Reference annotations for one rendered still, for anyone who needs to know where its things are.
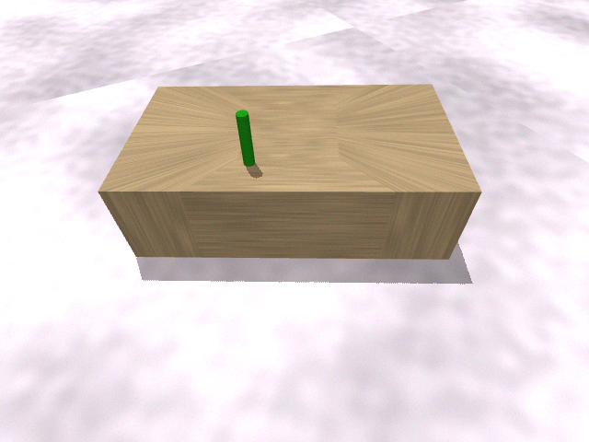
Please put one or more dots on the can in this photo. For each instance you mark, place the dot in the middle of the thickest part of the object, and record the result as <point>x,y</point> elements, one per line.
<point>245,138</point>

